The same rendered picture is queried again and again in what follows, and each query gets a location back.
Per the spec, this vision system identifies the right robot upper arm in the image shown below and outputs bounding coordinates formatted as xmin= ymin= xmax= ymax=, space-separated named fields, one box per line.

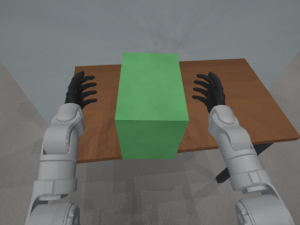
xmin=234 ymin=193 xmax=293 ymax=225

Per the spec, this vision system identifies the left robot upper arm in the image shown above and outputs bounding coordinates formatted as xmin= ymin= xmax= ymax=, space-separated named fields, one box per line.
xmin=26 ymin=202 xmax=81 ymax=225

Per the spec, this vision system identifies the robot left hand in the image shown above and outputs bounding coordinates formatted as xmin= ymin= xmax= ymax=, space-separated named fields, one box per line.
xmin=65 ymin=71 xmax=98 ymax=109

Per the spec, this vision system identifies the carton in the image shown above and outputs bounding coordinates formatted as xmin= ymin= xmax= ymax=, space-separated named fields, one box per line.
xmin=114 ymin=52 xmax=189 ymax=159

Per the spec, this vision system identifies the table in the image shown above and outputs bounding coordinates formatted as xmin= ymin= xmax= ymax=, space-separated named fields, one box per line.
xmin=73 ymin=58 xmax=300 ymax=184

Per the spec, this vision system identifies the robot right hand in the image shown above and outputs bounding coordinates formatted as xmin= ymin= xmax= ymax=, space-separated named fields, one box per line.
xmin=192 ymin=71 xmax=226 ymax=113

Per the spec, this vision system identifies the robot left forearm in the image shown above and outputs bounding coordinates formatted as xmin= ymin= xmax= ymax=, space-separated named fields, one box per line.
xmin=24 ymin=103 xmax=85 ymax=225

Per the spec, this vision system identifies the robot right forearm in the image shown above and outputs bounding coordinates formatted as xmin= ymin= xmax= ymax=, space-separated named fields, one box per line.
xmin=208 ymin=105 xmax=295 ymax=225

